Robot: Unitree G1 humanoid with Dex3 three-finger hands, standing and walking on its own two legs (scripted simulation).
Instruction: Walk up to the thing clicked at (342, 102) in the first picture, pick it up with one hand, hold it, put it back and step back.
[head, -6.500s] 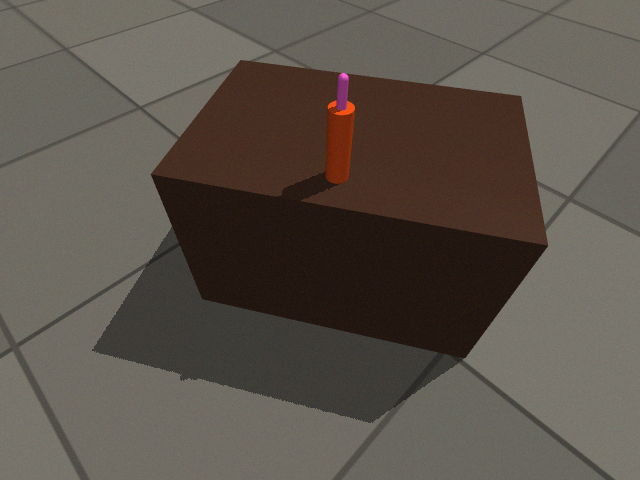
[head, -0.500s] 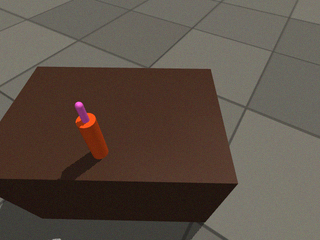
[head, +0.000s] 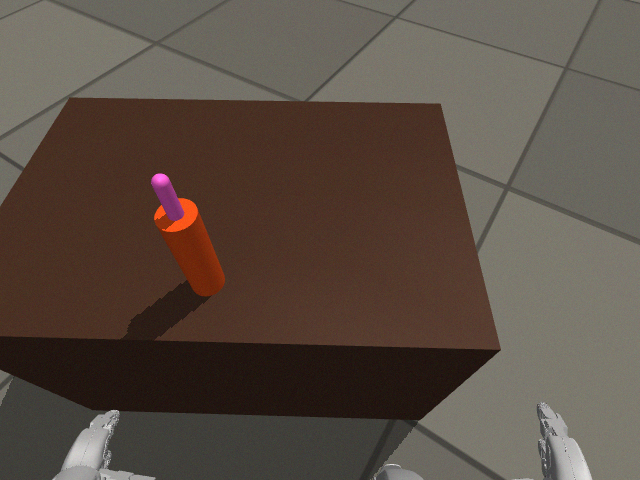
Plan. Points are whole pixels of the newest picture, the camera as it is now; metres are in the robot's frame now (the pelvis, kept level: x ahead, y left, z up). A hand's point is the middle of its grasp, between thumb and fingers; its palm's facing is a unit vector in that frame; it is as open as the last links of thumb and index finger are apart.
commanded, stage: go down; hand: left
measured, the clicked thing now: (187, 238) +0.44 +0.21 -0.02
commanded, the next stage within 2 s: none
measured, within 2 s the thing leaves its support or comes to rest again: neither
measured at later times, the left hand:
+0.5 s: hand (125, 456) +0.16 +0.25 -0.10, palm faces +0.05 -0.94 -0.34, open 17.3 cm
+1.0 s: hand (95, 440) +0.18 +0.28 -0.07, palm faces +0.15 -0.93 -0.32, open 17.1 cm
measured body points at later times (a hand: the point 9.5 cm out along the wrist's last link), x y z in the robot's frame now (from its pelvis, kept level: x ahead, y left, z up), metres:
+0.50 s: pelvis +0.01 +0.01 -0.02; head +0.06 +0.00 +0.43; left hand +0.16 +0.30 -0.08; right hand +0.17 -0.27 -0.09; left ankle -0.03 +0.12 -0.72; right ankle +0.03 -0.14 -0.72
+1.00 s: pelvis +0.00 +0.00 -0.02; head +0.02 +0.00 +0.42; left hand +0.17 +0.33 -0.05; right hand +0.16 -0.25 -0.08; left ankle -0.03 +0.12 -0.72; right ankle +0.03 -0.14 -0.72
